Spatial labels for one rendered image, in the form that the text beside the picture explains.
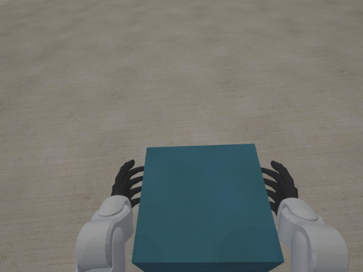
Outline carton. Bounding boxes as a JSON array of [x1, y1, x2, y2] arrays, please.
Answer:
[[132, 144, 284, 272]]

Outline robot left forearm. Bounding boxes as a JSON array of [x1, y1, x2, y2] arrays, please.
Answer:
[[75, 195, 134, 272]]

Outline robot left hand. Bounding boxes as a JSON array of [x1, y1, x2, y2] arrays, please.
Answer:
[[111, 160, 144, 208]]

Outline robot right forearm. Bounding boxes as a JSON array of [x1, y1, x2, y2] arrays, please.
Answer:
[[276, 198, 349, 272]]

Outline robot right hand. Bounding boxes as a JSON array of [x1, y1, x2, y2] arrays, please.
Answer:
[[261, 161, 298, 216]]

